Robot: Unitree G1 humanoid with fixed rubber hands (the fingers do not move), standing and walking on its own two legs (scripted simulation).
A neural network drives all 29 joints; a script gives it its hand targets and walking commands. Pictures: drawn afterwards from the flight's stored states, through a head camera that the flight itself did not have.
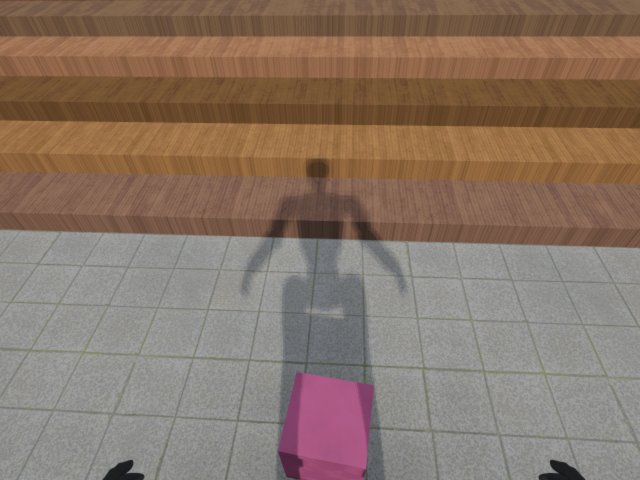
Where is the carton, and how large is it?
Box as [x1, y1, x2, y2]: [278, 372, 373, 479]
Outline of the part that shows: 297,372 278,448 278,452 286,476 298,479 362,479 366,464 373,385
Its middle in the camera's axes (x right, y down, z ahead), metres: +0.02 +0.52 +1.06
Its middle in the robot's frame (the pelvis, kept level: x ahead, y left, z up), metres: +0.40 +0.01 -0.65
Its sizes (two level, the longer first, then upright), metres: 0.210 0.200 0.250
